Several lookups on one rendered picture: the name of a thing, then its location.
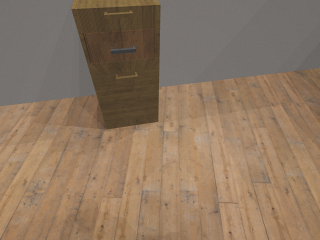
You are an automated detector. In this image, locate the cabinet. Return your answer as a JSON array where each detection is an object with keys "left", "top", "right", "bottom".
[{"left": 71, "top": 0, "right": 161, "bottom": 130}]

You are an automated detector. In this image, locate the drawer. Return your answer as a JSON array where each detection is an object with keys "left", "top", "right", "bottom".
[{"left": 84, "top": 28, "right": 156, "bottom": 64}]

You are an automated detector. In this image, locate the handle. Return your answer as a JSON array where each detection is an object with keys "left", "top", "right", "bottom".
[
  {"left": 115, "top": 75, "right": 138, "bottom": 82},
  {"left": 104, "top": 12, "right": 134, "bottom": 19},
  {"left": 110, "top": 45, "right": 136, "bottom": 55}
]

